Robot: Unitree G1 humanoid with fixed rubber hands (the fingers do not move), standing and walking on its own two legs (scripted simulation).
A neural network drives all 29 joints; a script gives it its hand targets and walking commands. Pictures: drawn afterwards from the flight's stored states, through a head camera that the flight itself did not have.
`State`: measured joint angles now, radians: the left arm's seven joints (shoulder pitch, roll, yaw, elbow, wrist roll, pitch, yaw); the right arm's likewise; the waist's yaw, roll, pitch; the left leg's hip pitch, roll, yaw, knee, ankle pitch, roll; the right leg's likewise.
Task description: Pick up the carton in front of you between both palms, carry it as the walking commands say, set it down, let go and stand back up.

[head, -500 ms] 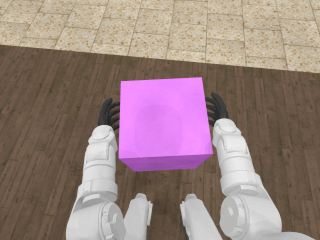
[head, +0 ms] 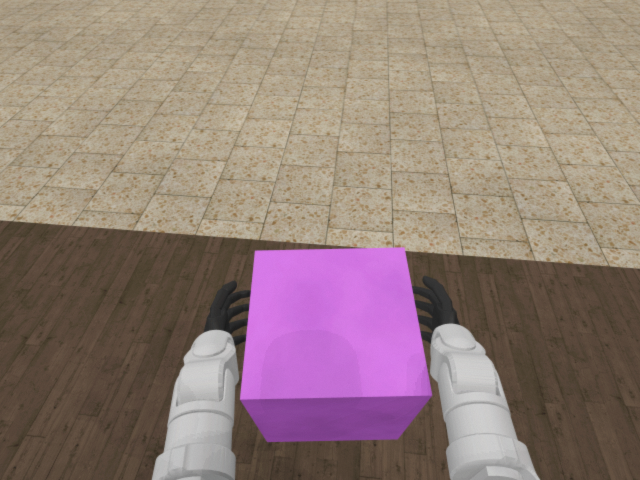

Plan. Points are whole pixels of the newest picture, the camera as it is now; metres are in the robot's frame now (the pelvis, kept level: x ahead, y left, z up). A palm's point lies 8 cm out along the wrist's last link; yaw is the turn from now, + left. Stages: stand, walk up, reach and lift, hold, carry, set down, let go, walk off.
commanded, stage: reach and lift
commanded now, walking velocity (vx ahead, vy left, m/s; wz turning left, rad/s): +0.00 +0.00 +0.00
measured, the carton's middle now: (331, 351) +0.31 +0.00 -0.07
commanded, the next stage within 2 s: hold in 1.06 s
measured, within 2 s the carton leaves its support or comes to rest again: neither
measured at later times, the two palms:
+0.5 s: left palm (215, 334) +0.29 +0.15 +0.04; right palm (453, 328) +0.29 -0.15 +0.04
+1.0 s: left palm (214, 326) +0.29 +0.15 +0.05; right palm (454, 321) +0.29 -0.15 +0.05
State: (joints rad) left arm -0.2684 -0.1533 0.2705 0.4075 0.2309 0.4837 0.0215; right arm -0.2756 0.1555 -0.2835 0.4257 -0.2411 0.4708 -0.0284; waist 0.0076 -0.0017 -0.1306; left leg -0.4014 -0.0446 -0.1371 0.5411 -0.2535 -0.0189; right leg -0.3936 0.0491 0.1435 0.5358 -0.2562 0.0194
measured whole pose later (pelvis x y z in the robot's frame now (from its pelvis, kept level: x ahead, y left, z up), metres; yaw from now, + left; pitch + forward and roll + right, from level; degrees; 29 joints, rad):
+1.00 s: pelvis +0.01 +0.00 +0.01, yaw +0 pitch -5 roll +0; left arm -0.26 -0.15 0.22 0.29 0.28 0.69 -0.01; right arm -0.26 0.15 -0.23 0.30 -0.28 0.68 0.00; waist 0.00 0.00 -0.02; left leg -0.08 -0.03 -0.13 0.35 -0.19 -0.01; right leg -0.07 0.03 0.13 0.35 -0.20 0.01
